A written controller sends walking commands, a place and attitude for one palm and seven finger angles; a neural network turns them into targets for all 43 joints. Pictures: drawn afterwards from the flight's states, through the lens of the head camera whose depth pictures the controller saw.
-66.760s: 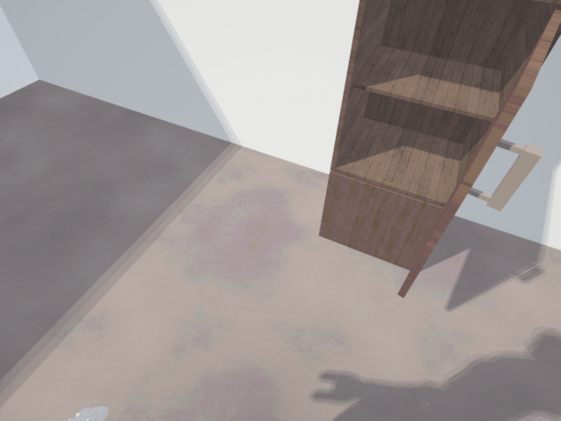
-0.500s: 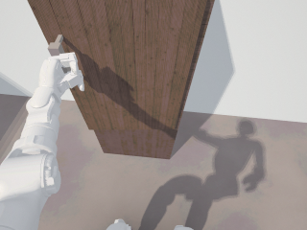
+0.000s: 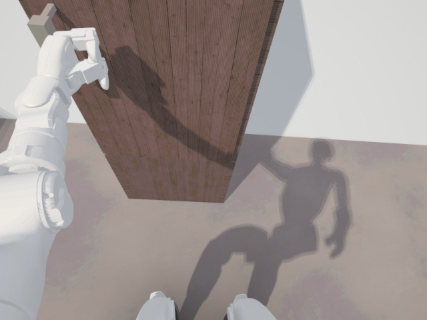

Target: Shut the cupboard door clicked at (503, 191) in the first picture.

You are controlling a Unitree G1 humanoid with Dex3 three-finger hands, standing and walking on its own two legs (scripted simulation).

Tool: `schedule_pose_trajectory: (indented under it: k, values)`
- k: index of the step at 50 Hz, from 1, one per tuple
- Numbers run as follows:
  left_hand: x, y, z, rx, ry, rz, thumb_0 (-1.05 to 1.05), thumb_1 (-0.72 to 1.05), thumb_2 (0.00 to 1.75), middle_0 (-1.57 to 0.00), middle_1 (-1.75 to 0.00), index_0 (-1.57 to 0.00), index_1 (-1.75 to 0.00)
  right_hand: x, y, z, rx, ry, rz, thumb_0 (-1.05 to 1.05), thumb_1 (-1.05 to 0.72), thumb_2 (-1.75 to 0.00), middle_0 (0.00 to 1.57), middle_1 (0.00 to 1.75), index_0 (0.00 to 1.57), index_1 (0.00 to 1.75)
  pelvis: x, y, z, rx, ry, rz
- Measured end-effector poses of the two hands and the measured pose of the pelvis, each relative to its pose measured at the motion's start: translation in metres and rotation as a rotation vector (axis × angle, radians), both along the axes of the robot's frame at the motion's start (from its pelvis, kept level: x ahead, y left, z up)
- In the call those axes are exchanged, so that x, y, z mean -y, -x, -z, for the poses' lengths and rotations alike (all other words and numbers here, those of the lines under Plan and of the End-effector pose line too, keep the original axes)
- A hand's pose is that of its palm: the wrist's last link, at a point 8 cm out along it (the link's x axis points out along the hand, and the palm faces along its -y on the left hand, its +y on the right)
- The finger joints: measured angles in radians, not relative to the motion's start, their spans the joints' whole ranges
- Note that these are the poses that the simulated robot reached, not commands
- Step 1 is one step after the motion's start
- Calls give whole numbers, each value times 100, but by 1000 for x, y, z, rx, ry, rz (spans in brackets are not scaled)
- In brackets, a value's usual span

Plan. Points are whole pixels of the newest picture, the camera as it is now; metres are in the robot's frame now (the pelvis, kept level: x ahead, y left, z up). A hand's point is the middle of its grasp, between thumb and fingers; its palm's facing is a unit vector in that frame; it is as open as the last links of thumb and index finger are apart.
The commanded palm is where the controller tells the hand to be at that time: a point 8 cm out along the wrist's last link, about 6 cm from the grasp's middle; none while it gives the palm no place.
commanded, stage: push the door shut along its arc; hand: left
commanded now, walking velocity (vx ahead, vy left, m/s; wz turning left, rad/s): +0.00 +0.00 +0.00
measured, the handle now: (60, 47) +0.60 +0.22 +0.14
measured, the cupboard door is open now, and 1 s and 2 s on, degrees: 0 0 0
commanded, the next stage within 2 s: pull the fist back off the door in 0.68 s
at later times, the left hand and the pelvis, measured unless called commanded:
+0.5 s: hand (119, 51) +0.56 +0.11 +0.15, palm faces -0.30 -0.95 -0.02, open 2.8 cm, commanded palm +0.60 +0.13 +0.14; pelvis -0.02 +0.00 -0.02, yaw -1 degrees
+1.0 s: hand (126, 49) +0.57 +0.10 +0.15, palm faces +0.18 -0.98 +0.05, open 2.8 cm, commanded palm +0.58 +0.11 +0.14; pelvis -0.03 +0.01 -0.03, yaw +0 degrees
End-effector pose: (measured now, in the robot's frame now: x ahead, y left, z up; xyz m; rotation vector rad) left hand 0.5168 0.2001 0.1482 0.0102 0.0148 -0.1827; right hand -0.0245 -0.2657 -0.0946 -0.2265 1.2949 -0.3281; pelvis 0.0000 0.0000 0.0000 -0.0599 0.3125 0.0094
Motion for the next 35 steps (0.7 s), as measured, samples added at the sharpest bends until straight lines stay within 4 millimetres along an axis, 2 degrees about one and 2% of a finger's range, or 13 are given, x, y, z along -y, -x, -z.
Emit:
schedule_pose_trajectory:
  k: [6,15,20,25,35]
  values:
    - [5,-5,0,-25,-15,18,2,90,90,-130,-150,-130,-150,2,7,2,1,15,-2,0,-90,-90,21,30,20,30,2,8,5,-13,9,-9]
    - [37,-38,-4,-2,9,88,2,90,90,-130,-150,-130,-150,5,28,1,-7,62,34,0,-90,-90,21,30,20,30,1,14,16,-66,18,12]
    - [31,-43,-2,-5,-10,114,-2,80,94,-129,-149,-132,-150,-4,47,6,-69,45,50,0,-90,-90,21,30,20,30,0,14,21,-85,22,19]
    - [29,-45,-3,-14,-16,125,-2,78,95,-131,-149,-135,-150,-14,61,9,-111,28,64,0,-90,-90,21,30,20,30,-2,15,24,-92,30,14]
    - [30,-44,-3,-11,-17,135,-1,80,95,-131,-150,-134,-150,-23,65,6,-102,43,54,0,-90,-90,21,30,20,30,-9,20,26,-98,38,3]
